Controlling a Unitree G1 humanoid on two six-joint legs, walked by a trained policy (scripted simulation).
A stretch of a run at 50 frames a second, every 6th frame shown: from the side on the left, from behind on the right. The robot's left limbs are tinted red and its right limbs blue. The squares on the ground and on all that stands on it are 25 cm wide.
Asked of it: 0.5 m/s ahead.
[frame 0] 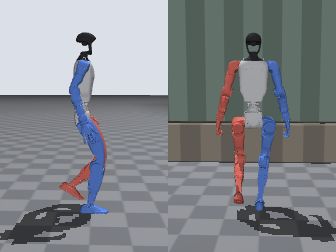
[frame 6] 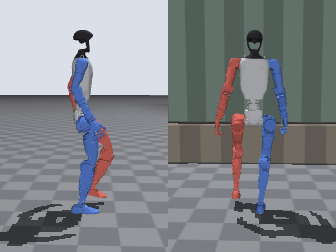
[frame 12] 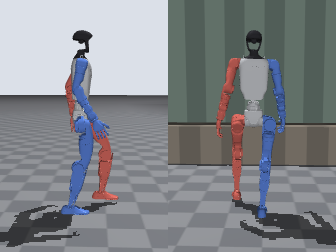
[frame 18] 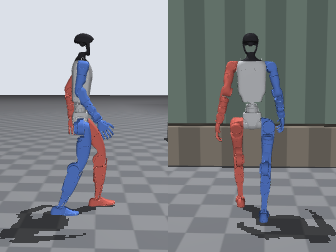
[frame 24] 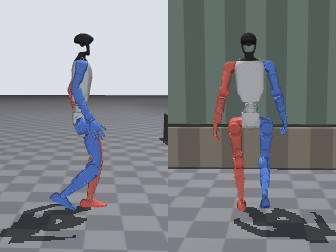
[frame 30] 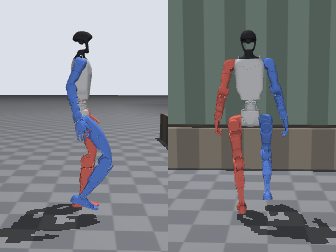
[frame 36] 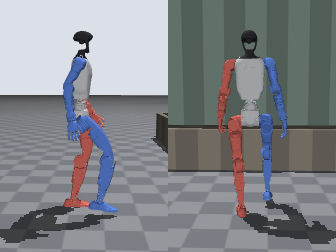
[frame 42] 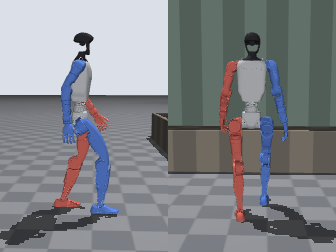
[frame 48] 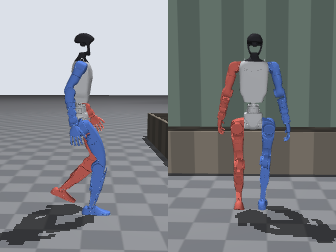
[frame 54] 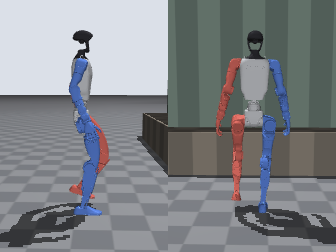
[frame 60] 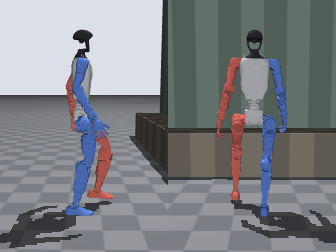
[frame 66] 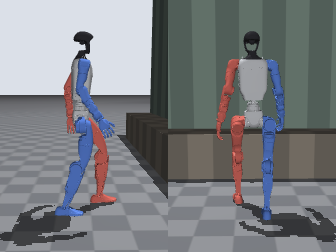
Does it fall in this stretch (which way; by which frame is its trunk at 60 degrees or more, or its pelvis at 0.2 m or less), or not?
no
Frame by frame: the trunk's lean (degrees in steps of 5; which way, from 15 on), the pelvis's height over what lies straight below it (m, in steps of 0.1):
0: 5, 0.8
6: 0, 0.8
12: 0, 0.8
18: 5, 0.8
24: 5, 0.8
30: 0, 0.8
36: 0, 0.8
42: 5, 0.8
48: 5, 0.8
54: 0, 0.8
60: 0, 0.8
66: 5, 0.8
